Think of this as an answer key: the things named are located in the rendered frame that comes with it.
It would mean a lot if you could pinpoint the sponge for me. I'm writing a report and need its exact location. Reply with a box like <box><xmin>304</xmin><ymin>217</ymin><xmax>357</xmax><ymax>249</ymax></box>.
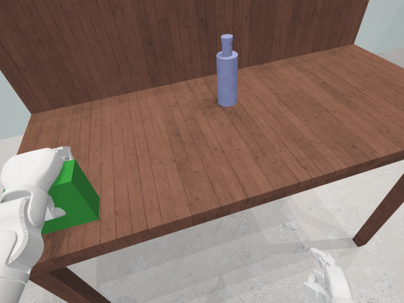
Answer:
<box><xmin>3</xmin><ymin>159</ymin><xmax>100</xmax><ymax>235</ymax></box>

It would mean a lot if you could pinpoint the right robot hand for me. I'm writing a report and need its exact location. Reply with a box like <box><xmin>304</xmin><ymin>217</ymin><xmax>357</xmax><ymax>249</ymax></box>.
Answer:
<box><xmin>304</xmin><ymin>247</ymin><xmax>354</xmax><ymax>303</ymax></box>

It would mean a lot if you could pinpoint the left robot forearm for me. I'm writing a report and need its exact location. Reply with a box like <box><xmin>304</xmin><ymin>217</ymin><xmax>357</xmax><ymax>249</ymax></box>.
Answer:
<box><xmin>0</xmin><ymin>186</ymin><xmax>49</xmax><ymax>303</ymax></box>

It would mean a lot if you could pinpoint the left robot hand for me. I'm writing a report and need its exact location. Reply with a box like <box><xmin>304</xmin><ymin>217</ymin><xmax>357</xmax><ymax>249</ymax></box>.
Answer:
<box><xmin>1</xmin><ymin>146</ymin><xmax>74</xmax><ymax>221</ymax></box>

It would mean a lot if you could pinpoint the table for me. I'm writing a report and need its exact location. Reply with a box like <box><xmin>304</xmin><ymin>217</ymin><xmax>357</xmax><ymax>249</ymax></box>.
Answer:
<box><xmin>0</xmin><ymin>0</ymin><xmax>404</xmax><ymax>303</ymax></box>

